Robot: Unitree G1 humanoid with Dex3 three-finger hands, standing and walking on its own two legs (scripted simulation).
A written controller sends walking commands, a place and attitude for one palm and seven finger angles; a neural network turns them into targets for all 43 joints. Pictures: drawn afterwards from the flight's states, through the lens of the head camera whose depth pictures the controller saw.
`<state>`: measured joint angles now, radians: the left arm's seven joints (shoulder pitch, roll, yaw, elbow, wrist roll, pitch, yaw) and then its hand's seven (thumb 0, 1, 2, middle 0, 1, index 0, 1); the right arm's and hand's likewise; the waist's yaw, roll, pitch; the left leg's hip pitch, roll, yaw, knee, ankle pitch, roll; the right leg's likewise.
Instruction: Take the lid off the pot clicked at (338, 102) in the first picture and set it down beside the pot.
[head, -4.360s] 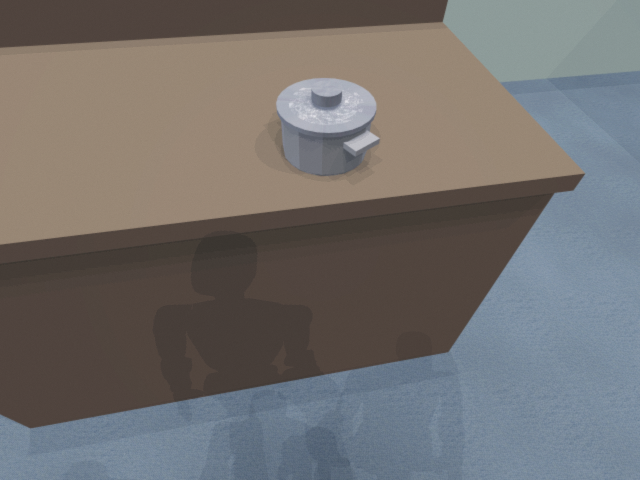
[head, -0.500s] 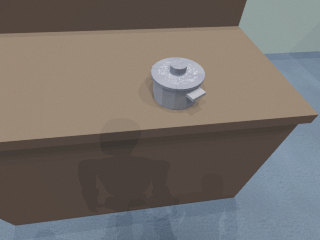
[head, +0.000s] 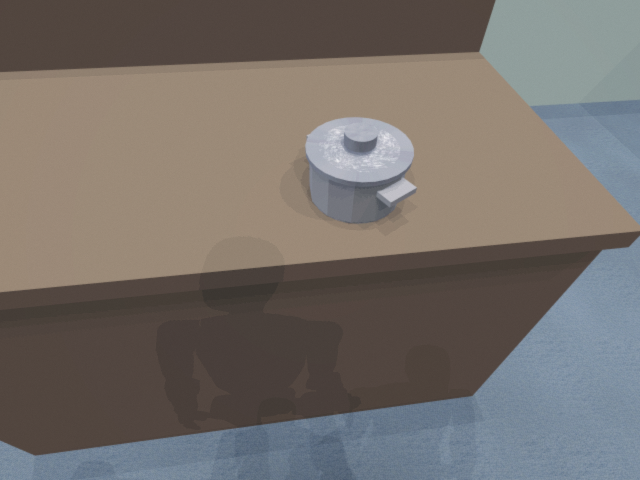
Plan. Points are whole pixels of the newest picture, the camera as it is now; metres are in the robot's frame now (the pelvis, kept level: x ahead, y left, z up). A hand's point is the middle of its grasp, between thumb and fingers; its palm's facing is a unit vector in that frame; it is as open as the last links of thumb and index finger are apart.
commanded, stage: look again from close up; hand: left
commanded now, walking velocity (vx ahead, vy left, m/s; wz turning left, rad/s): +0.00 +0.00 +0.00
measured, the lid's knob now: (360, 137) +0.54 -0.02 +0.15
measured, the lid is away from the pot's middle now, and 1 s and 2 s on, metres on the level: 0.00 0.00 0.00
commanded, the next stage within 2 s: shuffle to correct the standing spot in 0.92 s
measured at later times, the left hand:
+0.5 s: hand out of the picture +0.04 +0.17 -0.17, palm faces +0.04 -0.98 -0.19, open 7.3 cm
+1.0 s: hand out of the picture +0.03 +0.16 -0.18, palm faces +0.04 -0.98 -0.17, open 7.3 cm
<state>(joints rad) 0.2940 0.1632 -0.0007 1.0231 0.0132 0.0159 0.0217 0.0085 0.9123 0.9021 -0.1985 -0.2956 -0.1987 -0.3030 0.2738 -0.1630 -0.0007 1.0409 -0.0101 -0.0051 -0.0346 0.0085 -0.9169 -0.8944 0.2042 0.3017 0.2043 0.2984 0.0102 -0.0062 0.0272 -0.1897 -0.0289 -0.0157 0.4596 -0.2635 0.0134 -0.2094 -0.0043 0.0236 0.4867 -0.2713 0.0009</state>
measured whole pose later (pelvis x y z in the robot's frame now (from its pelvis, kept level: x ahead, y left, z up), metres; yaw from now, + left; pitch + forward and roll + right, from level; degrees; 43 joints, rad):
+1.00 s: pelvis +0.02 -0.01 +0.00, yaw +0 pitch +0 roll +0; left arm 0.29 0.17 0.01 1.04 0.01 0.00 0.03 0.01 0.92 0.90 -0.20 -0.30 -0.20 -0.30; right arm 0.26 -0.13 -0.01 1.11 -0.01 -0.02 -0.05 0.01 -0.92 -0.89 0.20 0.30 0.20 0.30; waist 0.01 -0.04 0.04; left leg -0.15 -0.01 -0.03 0.44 -0.29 0.00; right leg -0.15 0.02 0.01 0.45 -0.29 -0.01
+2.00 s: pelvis +0.09 -0.13 +0.00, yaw +11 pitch +2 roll -2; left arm 0.20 0.25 0.08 0.87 0.02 0.05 -0.02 0.01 0.92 0.90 -0.20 -0.30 -0.20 -0.30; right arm 0.19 -0.17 -0.07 0.94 -0.04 0.02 -0.03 0.01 -0.91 -0.89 0.21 0.30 0.21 0.30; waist -0.01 -0.02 0.07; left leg -0.34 0.12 -0.02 0.52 -0.21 -0.07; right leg -0.33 -0.05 0.00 0.62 -0.35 0.03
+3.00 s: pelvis +0.11 -0.26 +0.00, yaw +7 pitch +1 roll +0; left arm 0.27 0.17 0.02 1.02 0.03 0.01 0.02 0.01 0.92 0.90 -0.20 -0.30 -0.20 -0.30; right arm 0.30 -0.18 -0.06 1.07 -0.02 0.03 0.00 0.01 -0.91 -0.89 0.20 0.30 0.20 0.30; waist -0.01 -0.01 0.01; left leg -0.35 0.01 0.06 0.64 -0.35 -0.02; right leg -0.13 -0.04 0.05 0.42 -0.32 0.04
